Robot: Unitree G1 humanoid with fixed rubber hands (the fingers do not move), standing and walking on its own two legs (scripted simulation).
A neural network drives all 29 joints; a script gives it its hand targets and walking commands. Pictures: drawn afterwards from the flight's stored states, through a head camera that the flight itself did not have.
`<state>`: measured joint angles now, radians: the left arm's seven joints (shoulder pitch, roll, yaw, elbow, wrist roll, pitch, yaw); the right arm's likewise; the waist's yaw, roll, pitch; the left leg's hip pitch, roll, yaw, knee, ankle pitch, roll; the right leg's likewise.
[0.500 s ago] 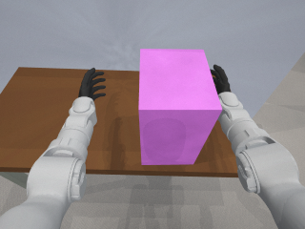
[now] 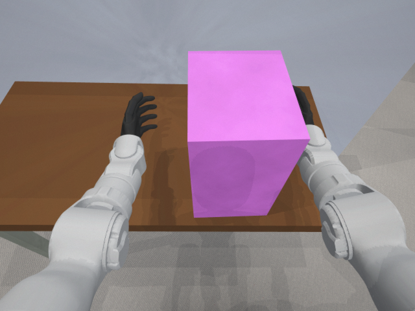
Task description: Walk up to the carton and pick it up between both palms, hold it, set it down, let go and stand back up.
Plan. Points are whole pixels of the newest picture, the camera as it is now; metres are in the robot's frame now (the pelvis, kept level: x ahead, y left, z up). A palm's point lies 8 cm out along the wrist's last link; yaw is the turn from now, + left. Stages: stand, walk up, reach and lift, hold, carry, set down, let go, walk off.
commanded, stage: reach and lift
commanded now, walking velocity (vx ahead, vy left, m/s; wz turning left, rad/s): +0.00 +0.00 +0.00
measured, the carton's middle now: (232, 143) +0.45 -0.03 +0.03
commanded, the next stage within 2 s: none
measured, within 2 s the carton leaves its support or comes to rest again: leaves its support in 0.20 s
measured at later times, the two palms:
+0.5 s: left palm (154, 137) +0.43 +0.13 +0.07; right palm (293, 132) +0.44 -0.14 +0.09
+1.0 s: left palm (156, 142) +0.43 +0.13 +0.06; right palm (293, 133) +0.43 -0.14 +0.09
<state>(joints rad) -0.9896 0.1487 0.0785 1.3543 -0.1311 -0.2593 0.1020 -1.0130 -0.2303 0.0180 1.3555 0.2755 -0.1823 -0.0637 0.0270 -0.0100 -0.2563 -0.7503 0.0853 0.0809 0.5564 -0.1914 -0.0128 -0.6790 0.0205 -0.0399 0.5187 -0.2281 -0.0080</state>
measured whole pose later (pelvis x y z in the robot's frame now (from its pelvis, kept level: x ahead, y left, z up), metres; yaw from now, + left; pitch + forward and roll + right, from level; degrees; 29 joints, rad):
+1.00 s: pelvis +0.02 +0.00 +0.02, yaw -2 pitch +10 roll +0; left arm -0.75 -0.17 0.61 0.83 0.51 -0.06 0.08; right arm -0.82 0.10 -0.60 0.97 -0.47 -0.22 -0.02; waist 0.01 -0.05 -0.02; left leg -0.34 0.07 0.14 0.31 -0.14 -0.01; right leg -0.31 0.01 0.01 0.31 -0.17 0.00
